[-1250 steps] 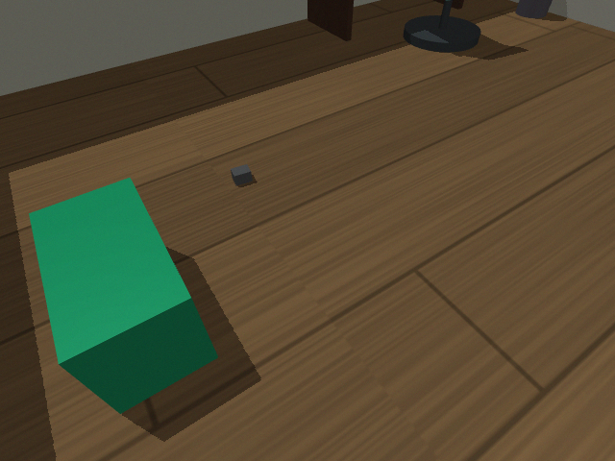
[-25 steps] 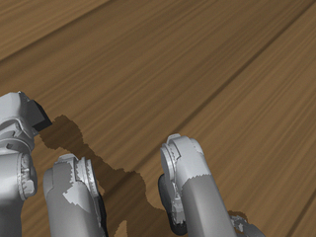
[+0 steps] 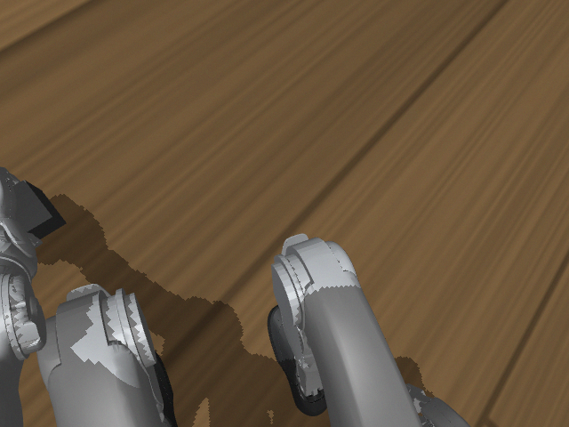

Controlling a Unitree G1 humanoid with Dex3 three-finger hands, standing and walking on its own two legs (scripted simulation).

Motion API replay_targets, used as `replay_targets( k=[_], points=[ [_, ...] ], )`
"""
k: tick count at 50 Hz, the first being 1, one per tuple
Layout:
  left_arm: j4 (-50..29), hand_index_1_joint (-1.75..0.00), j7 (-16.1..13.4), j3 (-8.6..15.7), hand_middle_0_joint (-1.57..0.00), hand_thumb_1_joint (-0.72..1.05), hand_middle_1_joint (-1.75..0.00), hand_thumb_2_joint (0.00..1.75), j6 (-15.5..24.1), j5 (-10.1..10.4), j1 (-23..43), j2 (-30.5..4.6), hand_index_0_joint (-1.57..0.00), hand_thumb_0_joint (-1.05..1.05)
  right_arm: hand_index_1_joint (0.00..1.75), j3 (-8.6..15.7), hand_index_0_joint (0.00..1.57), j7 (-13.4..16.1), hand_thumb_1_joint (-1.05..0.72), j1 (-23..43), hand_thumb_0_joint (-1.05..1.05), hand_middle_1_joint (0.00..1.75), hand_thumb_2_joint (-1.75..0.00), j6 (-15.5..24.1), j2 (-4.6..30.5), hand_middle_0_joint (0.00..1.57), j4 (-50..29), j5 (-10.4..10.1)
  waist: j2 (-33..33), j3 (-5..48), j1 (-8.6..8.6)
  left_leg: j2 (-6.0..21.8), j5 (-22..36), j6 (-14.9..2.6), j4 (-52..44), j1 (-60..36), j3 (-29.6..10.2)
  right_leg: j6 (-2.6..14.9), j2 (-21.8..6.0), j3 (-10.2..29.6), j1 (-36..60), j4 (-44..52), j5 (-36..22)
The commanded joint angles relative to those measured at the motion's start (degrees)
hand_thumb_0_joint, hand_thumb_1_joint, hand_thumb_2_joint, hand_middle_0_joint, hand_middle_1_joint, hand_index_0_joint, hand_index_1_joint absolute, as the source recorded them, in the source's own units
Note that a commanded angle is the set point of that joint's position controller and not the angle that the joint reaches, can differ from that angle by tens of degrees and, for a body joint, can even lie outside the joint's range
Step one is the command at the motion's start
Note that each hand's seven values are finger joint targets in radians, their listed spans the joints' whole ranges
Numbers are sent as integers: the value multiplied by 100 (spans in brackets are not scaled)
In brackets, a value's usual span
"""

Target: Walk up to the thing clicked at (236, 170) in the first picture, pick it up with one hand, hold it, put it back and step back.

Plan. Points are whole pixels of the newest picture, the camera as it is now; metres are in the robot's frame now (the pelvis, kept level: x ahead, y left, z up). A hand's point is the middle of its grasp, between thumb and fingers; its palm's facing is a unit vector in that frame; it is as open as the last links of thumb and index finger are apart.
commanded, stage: rest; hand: left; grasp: from above
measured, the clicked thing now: (17, 219) +0.43 +0.30 -0.24
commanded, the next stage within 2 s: open in 0.88 s
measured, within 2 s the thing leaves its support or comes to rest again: neither
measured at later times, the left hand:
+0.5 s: hand (14, 227) +0.42 +0.31 -0.24, palm faces -0.36 -0.27 -0.89, open 9.4 cm
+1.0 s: hand (17, 226) +0.42 +0.30 -0.24, palm faces -0.35 -0.27 -0.90, open 9.4 cm
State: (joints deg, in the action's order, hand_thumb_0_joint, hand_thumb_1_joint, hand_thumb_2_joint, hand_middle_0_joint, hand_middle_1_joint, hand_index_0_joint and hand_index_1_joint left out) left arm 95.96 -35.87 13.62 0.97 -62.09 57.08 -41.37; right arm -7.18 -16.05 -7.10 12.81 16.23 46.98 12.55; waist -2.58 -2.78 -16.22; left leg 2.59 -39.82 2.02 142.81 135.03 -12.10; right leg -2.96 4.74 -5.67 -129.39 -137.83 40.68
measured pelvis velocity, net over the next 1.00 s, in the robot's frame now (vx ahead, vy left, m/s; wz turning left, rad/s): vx -0.01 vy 0.01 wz -0.06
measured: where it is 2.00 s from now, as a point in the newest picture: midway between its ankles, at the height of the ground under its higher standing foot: (235, 402)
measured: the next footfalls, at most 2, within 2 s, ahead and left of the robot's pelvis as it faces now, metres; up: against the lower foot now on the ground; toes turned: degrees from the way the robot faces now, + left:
none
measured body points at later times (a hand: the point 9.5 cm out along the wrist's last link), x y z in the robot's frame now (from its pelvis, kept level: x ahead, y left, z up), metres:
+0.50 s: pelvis +0.00 +0.00 -0.01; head +0.26 +0.10 +0.35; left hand +0.44 +0.32 -0.19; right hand +0.02 -0.25 -0.08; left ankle +0.07 +0.14 -0.27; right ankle +0.10 -0.12 -0.27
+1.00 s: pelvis -0.01 +0.01 -0.01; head +0.25 +0.11 +0.34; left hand +0.44 +0.31 -0.19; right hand +0.01 -0.24 -0.07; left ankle +0.07 +0.14 -0.27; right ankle +0.10 -0.12 -0.27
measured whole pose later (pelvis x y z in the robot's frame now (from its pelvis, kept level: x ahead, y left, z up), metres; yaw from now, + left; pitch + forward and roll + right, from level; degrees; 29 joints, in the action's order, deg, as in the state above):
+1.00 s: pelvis -0.01 +0.01 -0.01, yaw -3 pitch +26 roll -13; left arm 105.9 -41.9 13.9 2.8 -62.2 59.3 -50.6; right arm -13.3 -20.9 -6.6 20.5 19.1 45.5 15.0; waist -6.2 -8.7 -20.6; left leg 2.3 -39.5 1.2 146.1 134.1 -16.0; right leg -4.2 5.8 -8.7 -126.4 -137.6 39.2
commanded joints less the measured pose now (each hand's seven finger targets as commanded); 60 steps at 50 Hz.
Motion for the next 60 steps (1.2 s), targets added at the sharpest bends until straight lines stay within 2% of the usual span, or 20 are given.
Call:
replay_targets(
  k=[1, 6, 10, 16, 19, 24, 25, 26, 28, 29, 30, 35, 37, 40, 42, 46, 47, 49, 54, 60],
  points=[
    [-636, -46, -296, 16, -107, 59, -43, 62, 78, -8, 1539, -1453, -104, 0, 30, 390, 20, -2, -89, -1244, 0, 30, -90, 61, 1583, 20, 29, -8, 1962, 3867, -106, 17, 1228, -338, -1159, -2753, 778, 399, 119, -629, 2114, 1436, -1710],
    [-424, -45, -440, 287, -109, 63, -43, 62, 109, -142, 1472, -1769, -107, 0, 30, 362, 20, -51, -89, -1317, 0, 30, -90, 107, 1725, 20, 23, 48, 2154, 3742, -177, 32, 1192, -282, -1208, -2914, 700, 438, 124, -759, 2025, 1320, -1631],
    [-406, -45, -505, -18, -108, 61, -43, 61, 186, -78, 1691, -1447, -105, 0, 30, 296, 20, -99, -89, -1118, 0, 30, -90, 230, 1718, 20, -30, 54, 2244, 3542, -275, 38, 901, -256, -1230, -2855, 631, 457, 134, -830, 1794, 1344, -1338],
    [-65, -48, -644, 173, -109, 64, -46, 65, 190, -161, 1615, -1793, -107, 0, 30, 252, 20, -167, -89, -1268, 0, 30, -90, 312, 1825, 20, 98, 163, 2242, 3443, -400, 59, 1031, -251, -1130, -2839, 614, 433, 151, -861, 1928, 1325, -1505],
    [-20, -49, -650, -20, -106, 62, -47, 64, 200, -96, 1691, -1611, -105, 0, 30, 186, 20, -207, -89, -1146, 0, 30, -90, 393, 1810, 20, 6, 166, 2260, 3307, -421, 69, 1030, -244, -1129, -2822, 564, 427, 147, -903, 1859, 1304, -1495],
    [85, -51, -725, 108, -104, 59, -49, 65, 209, -89, 1507, -1866, -103, 0, 30, 141, 20, -242, -89, -1171, 0, 30, -90, 456, 1896, 20, 44, 171, 2208, 3465, -392, 85, 1211, -259, -1067, -2872, 552, 399, 188, -884, 2136, 1341, -1709],
    [52, -50, -702, -102, -105, 62, -49, 63, 223, -72, 1715, -1689, -104, 0, 30, 101, 20, -273, -89, -1117, 0, 30, -90, 513, 1859, 20, -9, 184, 2275, 3358, -490, 89, 1176, -244, -1032, -2912, 537, 397, 160, -910, 2016, 1280, -1673],
    [85, -50, -780, 177, -105, 60, -48, 64, 224, -43, 1537, -1997, -103, 0, 30, 101, 20, -263, -89, -1176, 0, 30, -90, 498, 1959, 20, 77, 188, 2335, 3434, -411, 103, 1220, -241, -1103, -2937, 517, 399, 189, -926, 2150, 1336, -1718],
    [84, -51, -819, 162, -104, 61, -50, 63, 219, -75, 1558, -1998, -103, 0, 30, 86, 20, -292, -89, -1156, 0, 30, -90, 513, 1949, 20, 33, 193, 2348, 3337, -427, 107, 1152, -238, -1110, -2880, 499, 407, 196, -940, 2111, 1321, -1648],
    [157, -51, -792, -169, -104, 61, -50, 63, 204, -129, 1725, -1677, -103, 0, 30, 21, 20, -329, -89, -1068, 0, 30, -90, 547, 1879, 20, -40, 203, 2374, 3257, -510, 93, 1084, -222, -1117, -2940, 502, 422, 191, -958, 1989, 1265, -1592],
    [127, -50, -842, 95, -104, 62, -50, 62, 213, -98, 1641, -2034, -104, 0, 30, 51, 20, -332, -89, -1119, 0, 30, -90, 553, 1970, 20, 18, 238, 2358, 3286, -517, 114, 1087, -230, -1102, -2921, 486, 407, 208, -974, 2088, 1304, -1598],
    [326, -49, -879, 176, -104, 61, -48, 63, 154, -116, 1543, -2089, -103, 0, 30, 15, 20, -390, -89, -1154, 0, 30, -90, 618, 2044, 20, -26, 220, 2208, 3036, -580, 113, 1097, -239, -1079, -2775, 450, 390, 195, -994, 2044, 1296, -1597],
    [363, -51, -908, 172, -104, 59, -50, 67, 147, -35, 1432, -2044, -102, 0, 30, 7, 20, -381, -89, -1077, 0, 30, -90, 627, 2005, 20, 15, 195, 2347, 3071, -488, 118, 1040, -221, -1154, -2776, 445, 415, 220, -981, 2075, 1328, -1524],
    [275, -53, -803, -170, -102, 58, -53, 65, 157, -61, 1743, -1827, -101, 0, 30, -39, 20, -450, -89, -1022, 0, 30, -90, 711, 2018, 20, -116, 226, 2345, 3014, -675, 131, 1018, -214, -1082, -2901, 398, 405, 216, -1026, 1970, 1245, -1543],
    [447, -52, -803, 58, -103, 58, -51, 66, 151, -32, 1486, -2086, -101, 0, 30, -37, 20, -428, -89, -1072, 0, 30, -90, 742, 2094, 20, -43, 187, 2202, 2892, -604, 125, 983, -232, -1111, -2743, 358, 391, 204, -1033, 1994, 1299, -1498],
    [519, -50, -812, 42, -103, 60, -49, 64, 191, -20, 1440, -2086, -102, 0, 30, -128, 20, -434, -89, -1026, 0, 30, -90, 754, 2052, 20, -67, 184, 2114, 2828, -593, 127, 893, -236, -1120, -2636, 337, 383, 199, -1049, 2002, 1321, -1401],
    [510, -50, -760, -147, -103, 60, -49, 62, 205, -34, 1569, -2032, -102, 0, 30, -117, 20, -444, -89, -991, 0, 30, -90, 786, 2061, 20, -97, 214, 2120, 2715, -724, 109, 784, -258, -1063, -2597, 380, 376, 195, -1010, 1982, 1327, -1318],
    [519, -51, -757, -15, -102, 59, -50, 64, 224, -20, 1442, -2183, -101, 0, 30, -114, 20, -431, -89, -1059, 0, 30, -90, 772, 2116, 20, -79, 193, 2124, 2794, -640, 119, 853, -247, -1141, -2661, 354, 385, 225, -1018, 2097, 1370, -1368],
    [598, -54, -805, -63, -65, 19, -54, 55, 254, 1, 1477, -2168, -65, 0, 30, -208, 20, -430, -88, -977, 0, 30, -90, 788, 2139, 20, -128, 204, 2064, 2689, -691, 131, 747, -234, -1181, -2605, 301, 376, 214, -1061, 2060, 1370, -1301],
    [483, -59, -855, -99, -54, -3, -57, 63, 267, 6, 1599, -2258, -53, 0, 30, -232, 20, -424, -88, -1009, 0, 30, -90, 815, 2158, 20, -143, 207, 2199, 2740, -744, 145, 915, -219, -1118, -2742, 334, 371, 222, -1019, 2219, 1368, -1489]
  ],
)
